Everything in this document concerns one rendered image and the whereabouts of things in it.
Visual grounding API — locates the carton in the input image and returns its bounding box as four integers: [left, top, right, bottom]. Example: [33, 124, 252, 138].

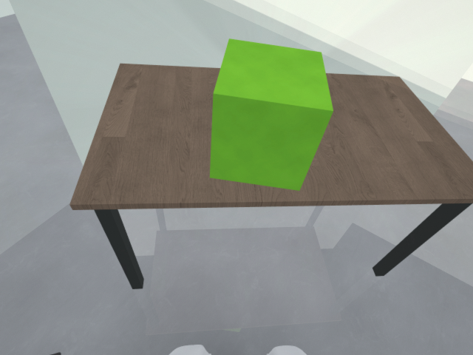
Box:
[210, 39, 333, 191]

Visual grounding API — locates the table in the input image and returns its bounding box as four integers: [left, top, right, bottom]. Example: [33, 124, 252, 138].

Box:
[70, 64, 473, 289]

